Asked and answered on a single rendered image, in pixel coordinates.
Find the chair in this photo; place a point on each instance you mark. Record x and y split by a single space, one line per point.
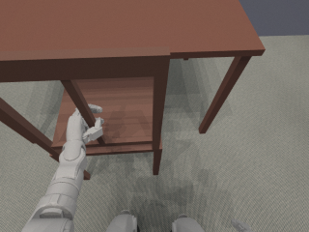
128 83

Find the robot thigh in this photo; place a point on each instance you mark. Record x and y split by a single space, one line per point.
123 223
186 224

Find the right robot thigh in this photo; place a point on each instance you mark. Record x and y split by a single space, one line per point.
186 224

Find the left robot thigh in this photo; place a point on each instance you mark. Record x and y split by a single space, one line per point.
123 223

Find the robot left hand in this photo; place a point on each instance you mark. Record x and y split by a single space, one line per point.
77 126

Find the table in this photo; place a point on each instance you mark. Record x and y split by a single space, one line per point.
191 29

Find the left robot upper arm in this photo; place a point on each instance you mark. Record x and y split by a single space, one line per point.
50 224

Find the robot left forearm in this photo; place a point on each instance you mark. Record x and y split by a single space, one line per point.
64 188

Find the robot right hand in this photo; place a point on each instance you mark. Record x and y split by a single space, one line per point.
241 226

